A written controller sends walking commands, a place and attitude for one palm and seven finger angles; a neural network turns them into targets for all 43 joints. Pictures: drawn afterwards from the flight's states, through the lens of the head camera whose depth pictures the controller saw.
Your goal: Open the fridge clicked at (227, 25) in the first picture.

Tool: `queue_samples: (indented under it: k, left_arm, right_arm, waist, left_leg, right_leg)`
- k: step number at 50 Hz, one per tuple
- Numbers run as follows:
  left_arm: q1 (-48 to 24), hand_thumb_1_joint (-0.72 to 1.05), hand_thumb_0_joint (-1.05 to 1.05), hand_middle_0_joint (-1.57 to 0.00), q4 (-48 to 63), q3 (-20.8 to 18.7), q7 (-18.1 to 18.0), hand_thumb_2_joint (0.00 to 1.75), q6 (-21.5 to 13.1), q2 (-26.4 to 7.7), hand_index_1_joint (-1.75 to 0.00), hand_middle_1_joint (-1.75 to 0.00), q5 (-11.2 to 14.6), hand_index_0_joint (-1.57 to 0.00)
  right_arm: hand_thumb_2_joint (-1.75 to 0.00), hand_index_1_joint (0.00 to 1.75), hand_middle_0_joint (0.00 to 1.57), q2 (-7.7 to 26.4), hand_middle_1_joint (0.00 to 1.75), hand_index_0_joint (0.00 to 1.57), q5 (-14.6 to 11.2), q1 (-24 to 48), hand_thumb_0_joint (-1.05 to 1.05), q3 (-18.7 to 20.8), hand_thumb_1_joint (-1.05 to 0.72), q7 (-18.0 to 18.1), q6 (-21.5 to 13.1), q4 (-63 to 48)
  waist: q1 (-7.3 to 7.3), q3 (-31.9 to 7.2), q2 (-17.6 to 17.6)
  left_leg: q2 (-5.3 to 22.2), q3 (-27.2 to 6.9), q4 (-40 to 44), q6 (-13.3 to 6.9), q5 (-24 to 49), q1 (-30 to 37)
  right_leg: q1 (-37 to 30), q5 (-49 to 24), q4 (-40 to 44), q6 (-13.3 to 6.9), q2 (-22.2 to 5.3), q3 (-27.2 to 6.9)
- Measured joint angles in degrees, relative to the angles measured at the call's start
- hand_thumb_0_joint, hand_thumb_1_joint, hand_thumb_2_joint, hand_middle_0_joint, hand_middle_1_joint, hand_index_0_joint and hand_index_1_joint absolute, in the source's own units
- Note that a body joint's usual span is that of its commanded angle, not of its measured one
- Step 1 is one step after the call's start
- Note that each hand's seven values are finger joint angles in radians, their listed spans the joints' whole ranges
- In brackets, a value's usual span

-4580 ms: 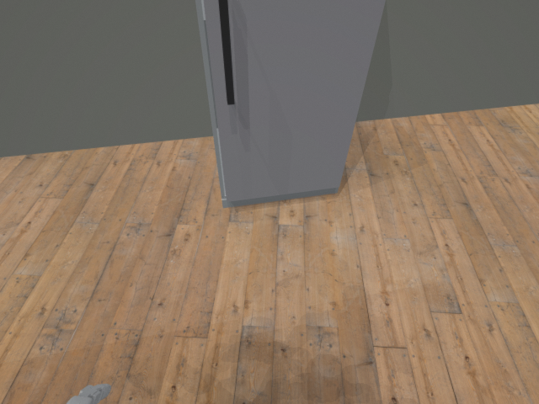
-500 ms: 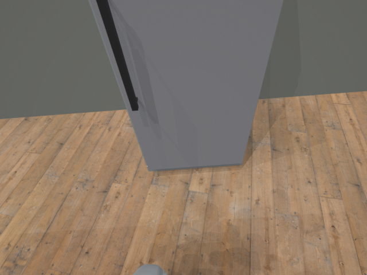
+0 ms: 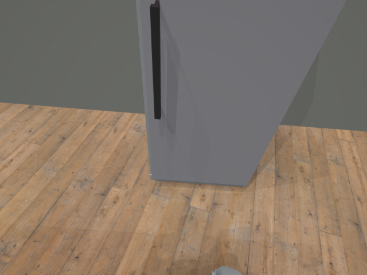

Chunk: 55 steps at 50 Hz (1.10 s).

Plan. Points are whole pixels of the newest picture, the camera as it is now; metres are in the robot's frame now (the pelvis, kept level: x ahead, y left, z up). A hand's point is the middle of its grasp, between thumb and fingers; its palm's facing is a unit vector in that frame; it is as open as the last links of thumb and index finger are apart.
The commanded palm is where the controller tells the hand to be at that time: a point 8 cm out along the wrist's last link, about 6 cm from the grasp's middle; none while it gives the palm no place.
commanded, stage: take the last steps up to it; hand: left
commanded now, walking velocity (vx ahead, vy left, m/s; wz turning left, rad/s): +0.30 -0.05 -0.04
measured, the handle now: (157, 68) +0.72 +0.15 +0.07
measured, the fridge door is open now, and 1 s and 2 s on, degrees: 0 0 0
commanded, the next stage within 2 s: come to a stop and stand still in 0.50 s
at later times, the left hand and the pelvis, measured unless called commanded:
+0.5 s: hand (145, 250) +0.22 +0.11 -0.16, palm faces +0.02 -0.97 -0.23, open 7.2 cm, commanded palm none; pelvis +0.16 -0.07 +0.00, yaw -1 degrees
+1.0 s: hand (137, 250) +0.22 +0.14 -0.18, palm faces +0.00 -0.97 -0.22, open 7.4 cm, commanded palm none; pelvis +0.21 -0.05 -0.01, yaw -4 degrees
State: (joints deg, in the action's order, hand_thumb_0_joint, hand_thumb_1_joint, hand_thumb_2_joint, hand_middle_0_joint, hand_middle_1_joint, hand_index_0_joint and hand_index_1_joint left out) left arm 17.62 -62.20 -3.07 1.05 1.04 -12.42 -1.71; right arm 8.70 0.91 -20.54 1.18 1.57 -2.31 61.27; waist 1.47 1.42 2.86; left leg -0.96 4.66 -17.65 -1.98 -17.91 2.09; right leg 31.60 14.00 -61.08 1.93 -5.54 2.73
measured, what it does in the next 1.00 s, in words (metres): walks ahead: right foot, then left foot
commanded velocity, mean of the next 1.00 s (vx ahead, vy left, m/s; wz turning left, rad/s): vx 0.05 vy -0.04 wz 0.02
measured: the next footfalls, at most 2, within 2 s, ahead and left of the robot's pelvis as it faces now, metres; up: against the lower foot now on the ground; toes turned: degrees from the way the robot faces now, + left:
right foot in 0.22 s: +0.22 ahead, -0.15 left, +0.00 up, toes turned -9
left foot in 0.70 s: +0.33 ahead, +0.06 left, +0.00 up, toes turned +5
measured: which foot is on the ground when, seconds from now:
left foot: down 0.00-0.22, up 0.24-0.68, down 0.70-1.00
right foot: up 0.00-0.20, down 0.22-0.80, up 0.82-1.00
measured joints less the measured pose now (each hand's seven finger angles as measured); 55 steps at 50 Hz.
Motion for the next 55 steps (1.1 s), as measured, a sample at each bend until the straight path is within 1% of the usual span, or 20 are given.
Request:
queue_samples:
  k: [5, 8, 10, 11, 12, 15, 16, 18, 22, 26, 33, 35, 38, 40, 42, 45, 48, 50, 52, 55]
  left_arm:
    - [-4.50, 0.91, 0.01, -0.19, 1.43, 0.12, 0.33, 0.90, 0.06, 0.90, -0.30, -0.30, 0.28, -0.19]
    - [-7.48, 0.91, 0.01, -0.19, 2.40, 0.24, 0.46, 0.90, -0.34, 1.46, -0.30, -0.30, 0.46, -0.19]
    - [-9.07, 0.91, 0.01, -0.19, 3.31, 0.28, 0.50, 0.90, -1.25, 1.75, -0.30, -0.30, 0.50, -0.19]
    - [-9.58, 0.91, 0.01, -0.19, 3.81, 0.30, 0.51, 0.90, -2.15, 1.74, -0.30, -0.30, 0.42, -0.19]
    - [-10.28, 0.91, 0.01, -0.19, 4.10, 0.15, 0.30, 0.90, -3.23, 1.92, -0.30, -0.30, 0.22, -0.19]
    - [-10.89, 0.91, 0.00, -0.19, 4.69, 0.18, -0.31, 0.90, -4.85, 2.33, -0.30, -0.30, 0.68, -0.19]
    - [-10.53, 0.91, 0.00, -0.19, 4.57, 0.28, -0.55, 0.90, -4.83, 2.54, -0.30, -0.30, 0.77, -0.19]
    - [-9.38, 0.91, 0.00, -0.19, 3.86, 0.54, -1.09, 0.90, -4.58, 3.23, -0.30, -0.30, 0.78, -0.19]
    - [-6.49, 0.94, -0.01, -0.20, 2.59, 0.20, -2.26, 0.90, -4.76, 3.18, -0.30, -0.30, 0.73, -0.20]
    - [-3.44, 0.94, -0.01, -0.20, 0.99, 0.78, -2.05, 0.90, -4.77, 3.42, -0.30, -0.30, 0.40, -0.20]
    - [1.12, 0.92, 0.00, -0.20, -1.48, 1.55, -1.86, 0.90, -4.50, 4.88, -0.30, -0.30, 0.12, -0.20]
    - [2.26, 0.91, 0.00, -0.20, -2.24, 1.87, -2.24, 0.90, -3.94, 5.26, -0.30, -0.30, 0.36, -0.20]
    - [2.63, 0.91, 0.00, -0.20, -3.48, 2.33, -3.10, 0.90, -2.47, 5.07, -0.30, -0.30, 0.79, -0.19]
    - [2.58, 0.91, 0.01, -0.20, -3.59, 2.51, -3.53, 0.90, -1.53, 5.01, -0.30, -0.30, 0.92, -0.19]
    - [1.84, 0.91, 0.01, -0.20, -3.27, 2.53, -3.47, 0.90, -0.49, 4.99, -0.30, -0.30, 0.94, -0.19]
    - [-0.14, 0.91, 0.01, -0.20, -1.87, 1.96, -3.26, 0.90, 0.70, 4.74, -0.30, -0.30, 0.66, -0.19]
    - [-2.09, 0.91, 0.01, -0.20, 0.09, 0.83, -3.20, 0.90, 1.42, 3.69, -0.30, -0.30, 0.33, -0.20]
    - [-3.16, 0.91, 0.01, -0.20, 1.44, 0.02, -3.18, 0.90, 1.73, 2.54, -0.30, -0.30, 0.23, -0.19]
    - [-3.99, 0.91, 0.01, -0.19, 2.60, -0.56, -3.10, 0.90, 1.87, 1.52, -0.30, -0.30, 0.16, -0.19]
    - [-4.28, 0.91, 0.00, -0.19, 3.54, -0.74, -2.92, 0.90, 1.01, 0.70, -0.30, -0.30, 0.23, -0.19]
  right_arm:
    - [-0.90, 0.30, 0.20, -0.70, 0.30, 0.20, 0.33, -4.33, 0.00, 0.14, -0.92, 0.21, -0.30, 2.69]
    - [-0.90, 0.30, 0.20, -0.81, 0.30, 0.20, 0.73, -6.10, 0.01, 0.26, -0.92, 0.23, -0.28, 4.00]
    - [-0.90, 0.30, 0.20, -0.76, 0.30, 0.20, 0.75, -7.21, 0.01, 0.33, -0.91, 0.13, -0.10, 4.95]
    - [-0.90, 0.30, 0.20, -0.83, 0.30, 0.20, 0.61, -7.85, 0.01, 0.39, -0.91, 0.01, 0.04, 5.45]
    - [-0.90, 0.30, 0.20, -0.86, 0.30, 0.20, 0.32, -7.69, 0.01, 0.48, -0.91, -0.23, 0.39, 6.07]
    - [-0.90, 0.30, 0.20, -0.96, 0.30, 0.20, -0.42, -5.59, 0.01, 0.80, -0.91, -0.70, 1.44, 6.14]
    - [-0.90, 0.30, 0.20, -0.83, 0.30, 0.20, -0.40, -4.64, 0.01, 1.03, -0.91, -0.81, 1.59, 5.81]
    - [-0.90, 0.30, 0.20, -0.30, 0.30, 0.20, -0.06, -2.42, 0.01, 1.52, -0.91, -0.87, 1.74, 4.56]
    - [-0.90, 0.30, 0.19, 0.43, 0.30, 0.20, 0.56, 2.24, 0.01, 1.95, -0.91, -0.95, 1.88, 1.35]
    - [-0.90, 0.30, 0.19, 0.59, 0.30, 0.20, 0.72, 6.22, 0.01, 2.12, -0.92, -1.08, 1.96, -0.71]
    - [-0.90, 0.30, 0.19, 0.92, 0.30, 0.20, 0.30, 10.14, 0.01, 1.59, -0.93, -1.55, 1.50, -1.27]
    - [-0.90, 0.30, 0.19, 0.60, 0.30, 0.20, 0.17, 10.97, 0.01, 0.88, -0.93, -1.21, 1.07, -1.16]
    - [-0.90, 0.30, 0.19, -1.13, 0.30, 0.20, -0.06, 12.14, 0.01, -0.09, -0.92, -0.51, 0.47, -0.68]
    - [-0.90, 0.30, 0.19, -2.28, 0.30, 0.20, -0.34, 12.91, 0.01, -0.74, -0.92, -0.02, 0.79, -0.71]
    - [-0.90, 0.30, 0.19, -3.10, 0.30, 0.20, -0.52, 13.81, 0.01, -0.91, -0.92, 0.53, 1.26, -1.03]
    - [-0.90, 0.30, 0.20, -3.38, 0.30, 0.20, -0.65, 15.27, 0.00, -0.10, -0.92, 1.39, 1.65, -2.18]
    - [-0.90, 0.30, 0.20, -2.48, 0.30, 0.21, -0.30, 16.30, -0.02, 0.86, -0.93, 1.54, 2.32, -3.28]
    - [-0.90, 0.30, 0.20, -1.67, 0.30, 0.21, 0.03, 16.21, -0.02, 1.31, -0.93, 1.28, 2.83, -3.50]
    - [-0.90, 0.30, 0.20, -0.69, 0.30, 0.21, 0.34, 15.48, -0.01, 1.74, -0.93, 0.90, 3.36, -3.29]
    - [-0.90, 0.30, 0.20, 0.98, 0.30, 0.21, 0.69, 13.54, -0.01, 2.41, -0.92, 0.19, 4.27, -2.29]
  waist:
    - [-1.84, 1.22, -0.60]
    - [-3.46, 2.35, -1.59]
    - [-4.17, 2.90, -2.67]
    - [-4.17, 3.04, -3.04]
    - [-3.92, 3.58, -3.66]
    - [-3.75, 4.53, -3.80]
    - [-3.53, 4.29, -3.74]
    - [-3.39, 3.48, -4.03]
    - [-3.30, 1.54, -4.62]
    - [-2.54, 0.20, -4.68]
    - [0.47, -0.11, -3.65]
    - [1.18, 0.18, -3.51]
    - [1.76, 1.01, -1.17]
    - [2.24, 1.50, 0.20]
    - [2.16, 2.19, 0.62]
    - [1.40, 3.67, -0.29]
    - [0.40, 4.67, -1.64]
    - [-0.06, 4.71, -2.05]
    - [-0.46, 4.27, -2.53]
    - [-0.99, 2.68, -3.43]
  left_leg:
    - [0.04, 0.63, 1.56, 0.93, -1.91, 3.07]
    - [0.83, 1.02, 0.56, 2.11, -4.42, 4.42]
    - [2.08, 1.13, -2.40, 3.16, -7.40, 4.57]
    - [2.82, 1.08, -6.13, 3.40, -9.55, 3.73]
    - [4.01, 0.95, -13.18, 3.03, -11.33, 1.19]
    - [3.94, -2.81, -41.53, 0.85, -11.11, -11.17]
    - [4.01, -3.09, -47.37, 0.46, -9.15, -14.92]
    - [4.90, -3.07, -52.26, 0.36, -4.74, -21.30]
    - [6.86, -2.76, -48.13, 1.68, 1.02, -29.65]
    - [7.64, -1.88, -39.12, 3.04, 3.48, -32.08]
    - [6.01, -0.28, -21.86, 3.52, 3.59, -26.23]
    - [5.35, -0.34, -14.92, 3.48, 9.38, -22.18]
    - [3.83, 0.72, -12.78, 1.07, 7.06, -19.22]
    - [3.10, 2.03, -12.32, 0.32, 6.05, -18.20]
    - [2.61, 3.06, -11.22, -0.13, 6.51, -17.74]
    - [2.73, 3.78, -9.75, -0.46, 8.15, -18.20]
    - [3.74, 3.94, -9.36, -0.19, 9.59, -19.53]
    - [4.47, 3.94, -9.45, 0.29, 10.39, -20.45]
    - [5.22, 3.65, -9.85, 0.96, 11.00, -21.34]
    - [6.08, 2.89, -11.24, 2.17, 11.37, -22.61]
  right_leg:
    - [0.93, -1.87, 8.54, -0.37, -0.48, 1.38]
    - [-1.29, -0.71, 16.99, -1.68, 0.29, 2.52]
    - [-4.24, -0.48, 22.47, -2.98, 1.73, 3.37]
    - [-6.35, -2.25, 25.40, -3.68, 2.46, 3.78]
    - [-6.58, -3.60, 24.72, -4.61, 3.20, 4.25]
    - [-8.62, -0.60, 22.88, -6.38, 3.87, 5.37]
    - [-10.08, -0.25, 24.17, -6.57, 4.16, 5.54]
    - [-13.19, -1.00, 27.97, -6.32, 4.80, 5.93]
    - [-18.01, -2.44, 34.83, -6.74, 6.13, 6.57]
    - [-21.21, -2.48, 38.53, -6.75, 7.00, 6.51]
    - [-25.05, 0.67, 38.98, -5.32, 6.99, 6.35]
    - [-25.39, 2.62, 36.93, -4.54, 7.04, 6.22]
    - [-25.31, 5.20, 33.20, -3.16, 5.39, 5.37]
    - [-25.16, 6.19, 32.05, -2.24, 4.38, 4.14]
    - [-23.33, 9.35, 28.36, -1.45, 3.67, 2.67]
    - [-18.08, 14.83, 18.49, -0.94, 3.54, 0.30]
    - [-12.96, 16.26, 9.70, -0.59, 3.83, -1.29]
    - [-10.92, 15.67, 7.13, -0.36, 3.75, -1.79]
    - [-10.82, 14.92, 8.54, -0.50, 3.36, -1.54]
    - [-14.97, 11.22, 18.97, -1.01, 2.61, -0.32]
